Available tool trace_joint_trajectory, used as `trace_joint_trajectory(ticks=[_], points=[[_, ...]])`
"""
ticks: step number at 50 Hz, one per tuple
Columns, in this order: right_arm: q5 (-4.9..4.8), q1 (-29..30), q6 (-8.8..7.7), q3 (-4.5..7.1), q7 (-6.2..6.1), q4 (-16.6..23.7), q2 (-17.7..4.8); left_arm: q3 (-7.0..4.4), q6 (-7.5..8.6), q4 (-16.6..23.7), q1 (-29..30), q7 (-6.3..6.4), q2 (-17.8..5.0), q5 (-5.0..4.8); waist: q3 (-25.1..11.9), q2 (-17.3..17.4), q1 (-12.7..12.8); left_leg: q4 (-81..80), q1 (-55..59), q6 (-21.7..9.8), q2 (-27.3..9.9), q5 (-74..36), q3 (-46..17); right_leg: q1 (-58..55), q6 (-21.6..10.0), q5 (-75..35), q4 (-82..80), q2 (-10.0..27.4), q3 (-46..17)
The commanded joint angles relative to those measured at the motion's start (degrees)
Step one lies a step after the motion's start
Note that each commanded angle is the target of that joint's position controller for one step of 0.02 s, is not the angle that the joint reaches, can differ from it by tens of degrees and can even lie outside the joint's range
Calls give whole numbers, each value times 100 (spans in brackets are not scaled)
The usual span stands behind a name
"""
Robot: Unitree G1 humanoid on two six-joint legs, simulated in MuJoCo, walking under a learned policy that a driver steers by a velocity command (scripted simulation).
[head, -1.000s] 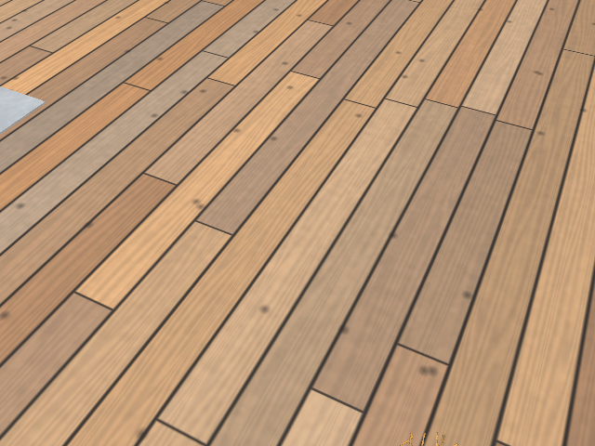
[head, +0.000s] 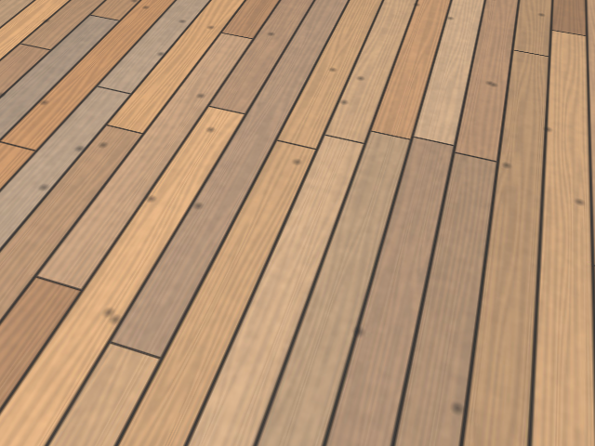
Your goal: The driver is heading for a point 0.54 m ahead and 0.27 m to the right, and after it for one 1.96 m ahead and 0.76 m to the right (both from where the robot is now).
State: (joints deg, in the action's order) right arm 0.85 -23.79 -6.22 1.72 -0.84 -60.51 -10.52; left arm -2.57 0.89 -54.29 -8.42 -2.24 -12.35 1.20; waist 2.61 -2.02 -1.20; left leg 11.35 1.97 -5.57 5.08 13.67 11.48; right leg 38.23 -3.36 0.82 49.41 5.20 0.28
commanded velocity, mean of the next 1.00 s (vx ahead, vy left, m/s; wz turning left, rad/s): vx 0.50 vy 0.00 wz -0.56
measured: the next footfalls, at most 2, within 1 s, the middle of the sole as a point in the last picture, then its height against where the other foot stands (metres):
right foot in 0.20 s outside the picture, level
left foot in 0.70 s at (304, 393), level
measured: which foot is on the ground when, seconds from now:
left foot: down 0.00-0.18, up 0.20-0.68, down 0.70-1.00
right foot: up 0.00-0.18, down 0.20-0.70, up 0.72-1.00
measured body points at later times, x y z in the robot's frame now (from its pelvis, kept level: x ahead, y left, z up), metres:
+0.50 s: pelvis +0.28 -0.05 +0.00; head +0.31 -0.07 +0.45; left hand +0.34 +0.22 -0.13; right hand +0.38 -0.33 -0.11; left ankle +0.45 +0.10 -0.67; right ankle +0.22 -0.07 -0.74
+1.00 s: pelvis +0.55 -0.09 +0.00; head +0.58 -0.10 +0.45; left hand +0.82 +0.05 -0.11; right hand +0.42 -0.34 -0.12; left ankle +0.58 +0.01 -0.74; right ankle +0.54 -0.24 -0.66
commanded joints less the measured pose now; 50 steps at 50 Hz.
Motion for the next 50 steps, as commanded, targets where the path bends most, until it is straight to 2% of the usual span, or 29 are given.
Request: trace_joint_trajectory(ticks=[1,3,5,7,8,9,10,11,12,13,14,15,16,18,20,24,30,32,34,35,36,37,38,39,40,41,43,45,50], points=[[-10,-303,-52,76,-85,156,-628,66,70,525,756,-29,-52,5,413,472,-95,-374,-258,-6,-1592,-2957,-316,-63,-27,-302,-756,-167,511],[15,-507,-8,78,-132,77,-662,82,80,652,980,-28,-57,16,417,493,-157,-142,202,2,-1703,-3580,-166,-94,-141,-104,-1127,-289,716],[29,-492,36,95,-184,67,-762,50,88,676,876,-12,-130,33,272,593,-34,367,535,43,-1799,-4981,24,-457,-332,347,-1329,-552,924],[48,-366,97,146,-249,102,-929,-27,79,549,349,24,-269,53,-37,814,249,1267,712,64,-1913,-6428,165,-1080,-599,971,-1331,-884,1078],[69,-266,144,180,-247,155,-1019,-95,89,413,-141,36,-393,58,-304,885,468,2040,661,33,-1966,-6610,189,-1591,-768,1221,-1444,-1022,1056],[77,-179,178,208,-212,231,-1081,-197,121,226,-781,54,-573,85,-638,880,744,3088,345,2,-1975,-6074,186,-2390,-959,1301,-1794,-1112,898],[31,73,167,223,-151,397,-1099,-349,143,47,-1551,110,-902,163,-995,493,1207,4716,-715,100,-1813,-4563,264,-3638,-1279,1416,-2340,-625,90],[-17,-129,127,116,-4,764,-419,-506,102,124,-1456,176,-1500,175,-1341,-877,720,6860,-3370,387,-676,1117,114,-5437,-2151,1107,-2458,1166,-2774],[-7,546,45,196,43,1044,-842,-518,26,119,-1581,160,-1522,-11,-1515,-312,913,7589,-4380,372,-277,1547,-1209,-5592,-2491,1344,-3223,1416,-4237],[-31,925,-56,176,75,1218,-840,-468,19,138,-1171,202,-1329,-57,-655,-6,702,7169,-4813,321,-745,877,-1467,-4934,-2216,1228,-3457,1347,-3368],[-49,896,-108,184,71,1200,-883,-394,40,173,-896,206,-989,-63,-263,402,455,6616,-4510,340,-926,494,-1407,-4212,-1923,672,-3606,1125,-2846],[-5,832,-62,198,49,1149,-861,-341,87,219,-654,227,-811,-61,-32,626,197,6185,-4138,414,-1053,395,-1386,-3650,-1675,-36,-3648,820,-2339],[110,728,54,186,58,1164,-800,-289,141,232,-565,260,-693,-93,-38,590,30,5898,-3773,534,-1108,380,-1389,-3285,-1563,-553,-3675,563,-1952],[206,706,267,169,103,1234,-671,-280,272,211,-705,258,-789,-133,-136,421,-81,5451,-3504,709,-1121,399,-1291,-3008,-1486,-1262,-3661,305,-1590],[204,1046,366,147,134,1419,-627,-325,321,187,-920,247,-993,-133,-93,239,-35,4955,-3604,833,-1113,70,-1148,-2851,-1390,-1493,-3697,113,-1414],[159,2078,399,107,171,1842,-668,-328,271,184,-1434,226,-1003,-119,-14,-63,352,3794,-3957,899,-1011,-836,-1050,-3129,-1059,-1545,-3628,-82,-1454],[78,3048,308,22,208,2307,-772,-348,211,241,-1910,292,-1117,-30,-17,-223,719,2563,-3999,726,-683,-1123,-1124,-4009,-953,-1798,-3210,109,-1898],[59,2770,252,47,193,2312,-915,-375,222,345,-1689,340,-1226,-10,-57,-293,484,2087,-3331,588,-591,-912,-1233,-3939,-785,-1991,-2960,188,-2042],[46,1596,173,165,105,1975,-1205,-409,276,483,-1311,300,-1376,-11,-549,-210,-74,1709,-1621,376,-314,-589,-1147,-3529,-525,-2885,-1931,-42,-1941],[101,745,93,241,29,1797,-1406,-392,331,537,-1207,238,-1309,-67,-1054,91,-514,1446,-337,196,-683,-643,-1426,-2974,-396,-2353,-756,-408,-1691],[256,-65,86,348,-75,1818,-1900,-255,373,773,-1388,207,-776,-193,-1990,882,-683,1289,1088,-113,-2253,435,-3079,-1969,-245,-106,976,-879,-1143],[268,284,180,419,-39,1840,-2157,-222,331,897,-2044,216,-630,-244,-2279,2052,-108,546,1520,-692,-3212,505,-5539,-603,-180,3264,2028,-1426,-732],[168,715,244,331,-12,1934,-1551,-261,221,693,-1878,262,-1009,-35,-1456,1030,16,523,742,-678,-2988,1376,-5226,-229,-227,2737,2469,-850,-769],[113,1067,251,214,6,1984,-1067,-265,190,711,-1471,202,-999,14,-688,448,16,377,-94,-552,-2661,1282,-4205,-258,-186,2193,2288,-646,-669],[130,1212,242,164,20,1960,-908,-249,166,756,-1291,153,-880,16,-377,397,93,210,-569,-409,-2369,689,-3450,-372,-143,1937,2042,-477,-596],[120,1129,210,147,4,1882,-880,-249,110,792,-1208,98,-835,78,-226,634,126,108,-844,-331,-2187,124,-2910,-461,-92,1856,1888,-357,-544],[60,929,97,155,35,1733,-897,-224,-19,858,-1183,6,-737,99,-219,835,201,-23,-1062,-295,-2040,-756,-2255,-585,-28,1716,1823,-291,-440],[8,780,3,190,72,1646,-952,-198,-79,1028,-868,-58,-676,87,-189,781,210,-175,-976,-369,-2084,-1226,-1858,-277,23,1447,1729,-206,-413],[29,524,1,228,89,1480,-993,-107,-74,1425,89,-172,-552,73,31,695,86,-338,-779,-326,-1910,-1688,-873,200,154,457,658,-108,-174]])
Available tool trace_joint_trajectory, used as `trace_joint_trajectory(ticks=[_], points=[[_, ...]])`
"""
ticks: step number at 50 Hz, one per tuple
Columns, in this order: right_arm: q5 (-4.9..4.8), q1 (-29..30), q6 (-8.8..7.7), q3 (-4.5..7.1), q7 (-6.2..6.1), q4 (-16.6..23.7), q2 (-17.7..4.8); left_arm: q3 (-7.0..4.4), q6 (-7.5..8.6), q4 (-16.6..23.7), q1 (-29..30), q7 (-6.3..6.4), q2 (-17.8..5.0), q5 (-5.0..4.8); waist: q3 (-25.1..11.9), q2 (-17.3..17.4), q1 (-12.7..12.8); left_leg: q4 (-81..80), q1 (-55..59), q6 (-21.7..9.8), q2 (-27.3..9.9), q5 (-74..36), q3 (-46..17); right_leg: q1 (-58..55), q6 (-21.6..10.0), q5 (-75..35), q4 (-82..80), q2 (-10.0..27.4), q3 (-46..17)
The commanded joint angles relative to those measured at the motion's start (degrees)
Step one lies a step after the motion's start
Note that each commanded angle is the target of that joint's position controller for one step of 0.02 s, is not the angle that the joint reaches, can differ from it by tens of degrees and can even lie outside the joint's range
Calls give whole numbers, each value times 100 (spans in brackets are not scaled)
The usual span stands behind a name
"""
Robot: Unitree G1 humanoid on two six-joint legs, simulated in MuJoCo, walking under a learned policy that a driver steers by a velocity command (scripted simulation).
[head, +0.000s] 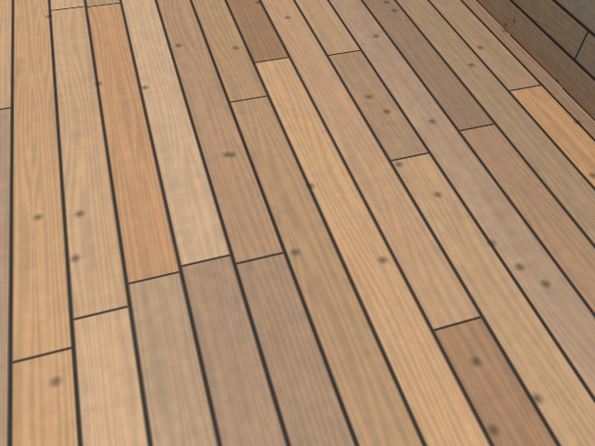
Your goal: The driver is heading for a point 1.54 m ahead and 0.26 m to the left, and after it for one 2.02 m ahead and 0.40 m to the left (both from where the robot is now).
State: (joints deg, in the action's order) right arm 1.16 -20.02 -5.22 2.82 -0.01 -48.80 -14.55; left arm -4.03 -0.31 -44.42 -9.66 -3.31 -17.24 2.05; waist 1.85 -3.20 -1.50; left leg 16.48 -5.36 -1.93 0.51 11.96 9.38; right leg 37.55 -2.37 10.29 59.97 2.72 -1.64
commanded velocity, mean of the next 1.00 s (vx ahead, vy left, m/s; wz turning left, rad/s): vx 0.50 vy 0.00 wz -0.03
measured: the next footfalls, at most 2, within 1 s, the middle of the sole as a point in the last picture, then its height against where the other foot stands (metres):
right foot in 0.22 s outside the picture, level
left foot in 0.80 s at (298, 395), level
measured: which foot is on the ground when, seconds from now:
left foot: down 0.00-0.22, up 0.24-0.78, down 0.80-1.00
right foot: up 0.00-0.20, down 0.22-0.82, up 0.84-1.00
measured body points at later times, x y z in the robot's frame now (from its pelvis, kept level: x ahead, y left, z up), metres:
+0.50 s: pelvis +0.26 -0.08 +0.00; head +0.28 -0.09 +0.45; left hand +0.34 +0.18 -0.13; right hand +0.31 -0.35 -0.13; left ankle +0.35 +0.07 -0.67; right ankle +0.23 -0.12 -0.75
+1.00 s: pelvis +0.54 -0.06 -0.01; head +0.57 -0.05 +0.44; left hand +0.66 +0.20 -0.13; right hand +0.61 -0.34 -0.13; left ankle +0.56 -0.01 -0.75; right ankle +0.55 -0.22 -0.66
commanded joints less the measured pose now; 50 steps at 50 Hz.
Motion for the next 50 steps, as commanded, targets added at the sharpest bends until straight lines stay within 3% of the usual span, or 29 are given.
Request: trace_joint_trajectory(ticks=[1,6,8,10,11,12,13,14,15,16,18,19,21,24,30,35,37,38,39,40,41,42,43,45,47,50], points=[[-4,126,-96,125,8,289,-607,71,61,501,391,-91,-12,-17,133,812,83,-834,-50,-641,-1396,-1593,-465,145,47,-719,-778,138,118],[-12,-246,-23,199,-50,125,-849,135,83,828,1155,-175,0,20,293,809,-128,-648,448,-494,-1583,-2092,12,-308,-192,-592,-2095,43,646],[-5,-451,63,201,-69,-1,-921,121,89,870,1175,-133,-34,75,246,835,-118,-214,765,-458,-1660,-3182,132,-622,-377,-6,-2420,-194,784],[7,-531,156,208,-83,-89,-1071,50,139,687,525,-50,-145,119,-180,921,189,977,926,-421,-1678,-4833,293,-1546,-627,494,-2727,-619,884],[-22,-489,198,173,-84,-75,-1039,-22,209,360,-415,14,-235,161,-695,712,613,2124,549,-322,-1532,-4658,478,-2759,-774,168,-3214,-812,863],[-28,-497,191,84,-63,101,-802,-143,253,115,-1352,112,-603,233,-1410,186,969,3674,-646,-194,-1387,-2801,492,-4355,-1020,668,-3346,117,-317],[-100,-825,167,-64,77,472,-159,-267,239,148,-1352,197,-1257,131,-1991,-1242,586,5641,-3018,130,-352,2080,288,-5957,-1791,508,-3803,1959,-3352],[-32,-102,187,99,37,490,-787,-277,185,197,-1555,268,-1178,-25,-1952,-189,931,6167,-3450,96,-282,1783,-739,-5705,-1746,-151,-4166,1953,-3640],[-118,286,141,88,59,611,-712,-223,194,86,-1192,317,-987,-63,-1168,-59,749,6066,-3669,25,-535,1147,-904,-5095,-1610,-1022,-4139,1696,-2503],[-125,252,90,38,65,547,-601,-134,240,32,-938,319,-666,-81,-704,118,505,5562,-3388,-3,-690,837,-932,-4324,-1402,-1698,-4246,1406,-1899],[38,-131,233,33,94,334,-534,-5,330,0,-540,314,-312,-123,-416,80,68,4965,-2660,59,-830,652,-966,-3409,-1087,-1967,-4573,951,-1129],[78,-244,318,39,119,265,-498,27,385,-25,-533,297,-240,-131,-417,31,-2,4850,-2442,93,-802,609,-940,-3198,-1074,-1997,-4713,872,-995],[101,-155,401,48,179,268,-418,8,472,-162,-687,282,-327,-174,-277,63,-55,4619,-2544,156,-773,383,-862,-3068,-1131,-1923,-4979,766,-821],[101,511,428,53,203,444,-386,-10,507,-340,-976,278,-390,-178,91,84,88,4045,-3140,255,-850,-267,-832,-3131,-1123,-1577,-5303,709,-683],[1,1379,378,1,229,637,-293,36,574,-606,-1382,310,-335,-93,361,59,371,2840,-3439,93,-555,-1153,-913,-3712,-857,-1951,-5424,763,52],[61,1852,321,-44,277,870,-252,87,573,-827,-1543,433,-343,-54,481,52,446,1947,-3189,-270,-245,-915,-500,-4408,-639,-3199,-5052,951,547],[65,1534,315,-8,244,814,-317,71,567,-852,-1419,482,-512,-29,199,-123,252,1815,-2554,-504,102,-390,-199,-4619,-514,-5167,-4271,976,769],[78,1120,303,39,221,709,-412,49,536,-855,-1369,504,-612,-6,-80,-201,63,1777,-2111,-635,309,-86,-98,-4702,-474,-5967,-3548,982,859],[99,421,271,111,199,505,-538,27,485,-833,-1320,516,-699,7,-479,-200,-228,1529,-1353,-773,484,4,-105,-4559,-429,-6019,-2509,948,945],[178,-473,234,229,156,257,-788,30,473,-731,-1190,522,-736,-34,-947,-2,-675,1198,8,-1033,235,-135,-626,-3653,-312,-4884,-1109,815,1072],[223,-1004,261,471,73,241,-1583,137,533,-389,-1399,441,-296,-196,-1667,1182,-653,1124,1846,-1884,-1414,-152,-3171,-1549,-26,-1818,1299,-8,1231],[-10,-696,302,464,112,246,-1562,97,585,-267,-1226,382,-382,-109,-1970,1295,-415,258,2326,-2341,-2064,-840,-5353,-193,24,1844,2379,-797,205],[-123,-336,332,448,109,253,-1438,112,622,-137,-791,339,-387,-46,-1196,736,-318,176,1716,-2151,-1869,-522,-4490,282,-24,1359,2352,-311,-301],[-90,162,347,294,83,298,-853,135,659,-60,-590,313,-334,-63,-167,146,34,-162,206,-1684,-1422,-1002,-3395,10,33,819,1388,110,-167],[-120,342,291,226,58,309,-696,165,436,-42,-755,299,-238,76,-79,328,314,-358,-557,-1477,-987,-1485,-2764,-569,228,782,789,252,-119],[-123,138,182,288,64,268,-923,195,269,114,-539,264,-137,93,-117,472,319,-490,-809,-1478,-718,-1805,-2453,-540,446,455,144,257,81]])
